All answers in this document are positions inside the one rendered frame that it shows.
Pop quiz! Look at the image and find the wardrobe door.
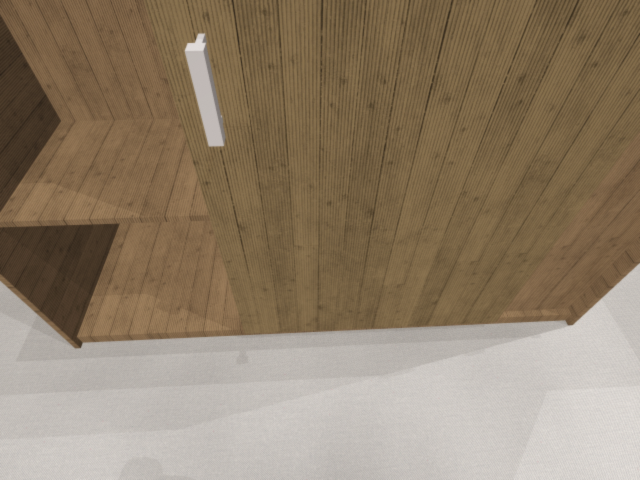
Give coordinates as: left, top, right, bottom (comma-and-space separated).
505, 131, 640, 311
144, 0, 640, 334

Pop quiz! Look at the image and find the handle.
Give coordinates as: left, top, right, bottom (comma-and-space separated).
185, 34, 226, 146

